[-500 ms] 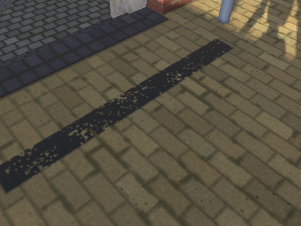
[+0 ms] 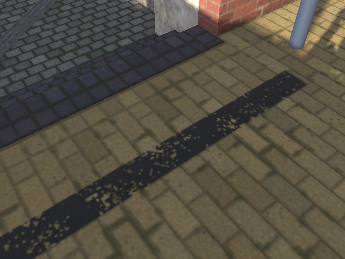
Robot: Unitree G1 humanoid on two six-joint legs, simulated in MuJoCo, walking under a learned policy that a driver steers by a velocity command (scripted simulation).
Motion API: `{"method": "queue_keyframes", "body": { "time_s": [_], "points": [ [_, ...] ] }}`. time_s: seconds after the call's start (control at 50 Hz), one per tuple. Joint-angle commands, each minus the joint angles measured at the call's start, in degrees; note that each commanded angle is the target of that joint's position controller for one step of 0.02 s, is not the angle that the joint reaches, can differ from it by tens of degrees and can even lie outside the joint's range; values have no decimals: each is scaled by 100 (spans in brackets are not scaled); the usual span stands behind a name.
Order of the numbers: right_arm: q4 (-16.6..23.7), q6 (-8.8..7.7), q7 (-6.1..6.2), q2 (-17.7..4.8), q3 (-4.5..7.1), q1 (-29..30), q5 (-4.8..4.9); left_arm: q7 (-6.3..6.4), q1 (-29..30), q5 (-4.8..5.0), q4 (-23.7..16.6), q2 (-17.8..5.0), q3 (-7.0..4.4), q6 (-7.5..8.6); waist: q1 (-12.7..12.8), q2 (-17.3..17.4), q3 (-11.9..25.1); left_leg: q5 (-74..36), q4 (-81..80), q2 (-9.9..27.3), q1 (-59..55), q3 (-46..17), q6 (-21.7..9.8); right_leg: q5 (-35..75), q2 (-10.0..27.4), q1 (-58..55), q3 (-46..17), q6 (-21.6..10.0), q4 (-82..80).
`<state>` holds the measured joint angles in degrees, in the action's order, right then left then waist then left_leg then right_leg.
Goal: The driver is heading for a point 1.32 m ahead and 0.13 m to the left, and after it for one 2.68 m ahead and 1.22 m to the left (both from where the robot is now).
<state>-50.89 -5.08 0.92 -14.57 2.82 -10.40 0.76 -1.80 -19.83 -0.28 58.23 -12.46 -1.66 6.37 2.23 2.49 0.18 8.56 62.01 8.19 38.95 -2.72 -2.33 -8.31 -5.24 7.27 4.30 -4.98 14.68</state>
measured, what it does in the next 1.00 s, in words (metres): walks ahead: left foot, then right foot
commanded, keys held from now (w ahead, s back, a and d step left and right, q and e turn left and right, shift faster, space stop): w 1.00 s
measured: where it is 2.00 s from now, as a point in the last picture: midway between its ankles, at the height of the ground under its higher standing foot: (182, 142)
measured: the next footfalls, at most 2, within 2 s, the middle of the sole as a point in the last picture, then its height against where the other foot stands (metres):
left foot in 0.28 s outside the picture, level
right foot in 0.86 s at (207, 223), level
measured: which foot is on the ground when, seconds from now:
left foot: up 0.00-0.26, down 0.28-0.86, up 0.88-1.00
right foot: down 0.00-0.28, up 0.30-0.84, down 0.86-1.00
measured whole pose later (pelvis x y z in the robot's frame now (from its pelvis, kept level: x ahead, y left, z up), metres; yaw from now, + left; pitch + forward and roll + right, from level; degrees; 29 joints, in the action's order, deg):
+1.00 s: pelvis +0.57 +0.01 -0.01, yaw +0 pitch +2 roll +0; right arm -55.4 -5.6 0.2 -14.7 2.6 -17.5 1.4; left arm -2.1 -9.5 0.2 51.9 -14.1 -3.1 6.0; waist -0.2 1.4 -1.5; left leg 21.4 67.9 2.1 22.1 -1.9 -3.1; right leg -8.4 -2.0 20.4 3.8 -3.9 27.0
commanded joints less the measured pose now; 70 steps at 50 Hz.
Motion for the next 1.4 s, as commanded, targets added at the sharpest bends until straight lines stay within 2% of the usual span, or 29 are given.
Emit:
{"method": "queue_keyframes", "body": {
  "time_s": [0.02, 0.14, 0.2, 0.24, 0.28, 0.3, 0.32, 0.34, 0.36, 0.38, 0.42, 0.46, 0.52, 0.64, 0.76, 0.82, 0.86, 0.88, 0.9, 0.92, 0.94, 0.96, 0.98, 1.02, 1.14, 1.22, 1.32, 1.36, 1.4],
  "points": [
    [283, -12, -11, -198, 45, 16, -46, 124, 136, 17, -318, -793, -119, 47, -203, -415, -380, -891, -967, 146, 270, -23, 126, 1001, 1614, 332, -1093, -882, -931],
    [638, -86, -169, -132, -38, 1220, 35, 182, -523, 126, -122, -965, -152, -55, 230, -484, -545, -1427, -2723, -227, 61, 273, 125, 849, 1675, -445, -851, -688, -752],
    [826, -146, -292, -218, -38, 1469, 55, 212, -641, 135, -37, -1006, -188, -149, 196, -546, -586, -917, -3083, -309, 110, 245, -56, 1109, 1963, -1061, -929, -609, -394],
    [797, -186, -334, -398, 31, 1119, 54, 225, -472, 129, -73, -1104, -225, -205, -80, -679, -340, -505, -3250, -504, -567, 378, -230, 2093, 2008, -1211, -889, -487, 69],
    [321, -198, -288, -868, 285, -524, 46, 222, -238, 62, -174, -986, -166, -260, -891, -652, 658, -550, -3285, -758, -2834, 544, -545, 3419, 1521, -665, -488, -214, 1956],
    [116, -166, -221, -1398, 411, -1620, -28, 222, -344, -62, -342, -756, -54, -237, -1149, 202, 1606, -555, -3251, 490, -4660, -959, -946, 1570, 1079, 643, -177, 0, 3993],
    [17, -154, -285, -1590, 424, -1773, -98, 137, -1119, 48, -285, 58, 156, -88, -668, 1732, 2283, 574, -4158, 1541, -6294, -3760, -1813, -2285, 50, 2791, -605, 261, 5682],
    [76, -172, -289, -978, 269, -1551, -55, 118, -697, 198, -258, -675, 2, 50, -822, 980, 1871, 958, -4459, 1349, -5987, -3779, -1531, -2316, 401, 3402, -1253, 128, 6296],
    [185, -181, -270, -738, 192, -999, -26, 108, -108, 296, -449, -975, -82, 126, -727, 631, 1074, 500, -4522, 1179, -5167, -2819, -1261, -1754, 688, 3642, -1097, 38, 6263],
    [290, -180, -281, -630, 138, -491, -41, 158, 174, 260, -508, -950, -92, 130, -518, 36, 697, -256, -4668, 975, -4293, -2118, -1147, -1194, 1000, 3351, -942, 68, 6001],
    [274, -197, -323, -367, 60, -201, -123, 191, 158, 142, -511, -776, -144, 4, -185, 47, 367, -858, -5018, 584, -3319, -1291, -1038, -680, 1313, 2772, -925, 120, 5446],
    [135, -221, -325, -383, 67, -366, -108, 204, 5, 135, -470, -553, -137, -130, -74, 102, 240, -1172, -5257, 442, -3024, -907, -1108, -544, 1351, 2613, -828, 187, 5153],
    [-16, -208, -230, -618, 126, -647, -107, 229, 536, 76, -676, -577, -173, -206, -123, 10, -52, -1464, -5462, 437, -3037, -606, -1151, 41, 1417, 3192, -777, 334, 4480],
    [-214, -105, -87, -703, 120, -1144, -46, 161, 1754, 78, -1040, -445, -149, -136, -466, 67, -323, -1172, -5615, 241, -3335, -130, -906, 1460, 1208, 3312, -546, 407, 2539],
    [-501, 26, -40, -773, 170, -1572, 4, -20, 2565, 148, -1379, -469, -104, -46, -646, 111, -588, -1291, -5244, 619, -4325, -139, -860, 1033, 1033, 3458, -475, 231, 1665],
    [-485, 94, -7, -899, 224, -1357, 18, -86, 2170, 151, -1347, -685, -187, 11, -318, 274, -292, -2583, -4651, 696, -4532, -91, -709, 458, 781, 2595, -286, 4, 1459],
    [-400, 147, -7, -788, 172, -1144, -18, -31, 576, 130, -862, -1126, -433, 11, 451, 218, 670, -3716, -2836, 217, -3925, 281, -439, 573, 541, 305, -129, -295, 1421],
    [-253, 131, -6, -600, 73, -1249, -131, 35, -493, 59, -660, -1603, -551, -16, 702, -612, 1560, -1753, -867, -212, -2572, 549, -224, 569, 1756, -1517, -1595, -693, 1483],
    [-301, -12, -94, 217, -138, -2001, -64, -13, -660, 30, -565, -1788, -563, -31, 232, -2089, 2223, 2303, 868, -1256, -412, 111, 63, -570, 2841, -3142, -4372, -1568, 633],
    [-329, -149, -114, -452, 0, -1564, 85, -17, -449, 91, -614, -1237, -416, -13, 418, -1403, 1832, 2394, 1508, -939, 209, -551, -68, -1073, 2645, -2844, -4427, -1305, 292],
    [-138, -228, -125, -733, 78, -1004, 193, 4, 71, 107, -724, -1005, -345, 1, 323, -1110, 1043, 1849, 1496, -647, 491, -391, -163, -739, 2483, -2039, -3519, -1040, 201],
    [-81, -238, -78, -725, 86, -723, 163, -2, 565, 78, -833, -888, -293, 7, 113, -547, 647, 1269, 1218, -324, 214, -228, -153, -92, 2289, -1148, -2854, -908, 48],
    [-66, -197, -39, -680, 134, -592, 66, -23, 817, 29, -863, -731, -250, 16, -47, -420, 347, 960, 892, -152, -46, -178, -124, 363, 2076, -461, -2375, -846, -125],
    [-108, -45, -31, -433, 140, -855, 38, -47, 837, -29, -778, -594, -207, 40, -304, -634, 277, 675, 530, 27, -572, -194, -97, 610, 1847, 111, -1887, -826, -446],
    [209, 73, -7, -355, 173, 45, -51, 138, 278, 15, -520, -919, -273, 2, -184, -493, -159, -586, -970, 105, 244, -48, 184, 1187, 1741, 60, -1219, -832, -821],
    [409, 20, -81, -219, 113, 797, -20, 192, -53, 69, -401, -959, -261, -47, 56, -548, -309, -1460, -2245, -110, 64, 169, 179, 1095, 1563, -119, -837, -634, -861],
    [701, -46, -240, -221, 49, 1555, 44, 211, -508, 108, -152, -1015, -292, -162, 280, -566, -547, -1159, -3012, -285, 230, 261, 76, 1168, 1874, -972, -842, -629, -544],
    [784, -88, -312, -296, 56, 1590, 57, 238, -489, 126, -109, -1075, -328, -214, 182, -638, -525, -775, -3191, -348, 102, 270, -62, 1540, 2039, -1262, -880, -561, -287],
    [694, -117, -333, -506, 142, 1110, 52, 255, -279, 133, -146, -1176, -365, -255, -150, -785, -211, -432, -3317, -595, -781, 454, -237, 2796, 2029, -1316, -805, -432, 240]
  ]
}}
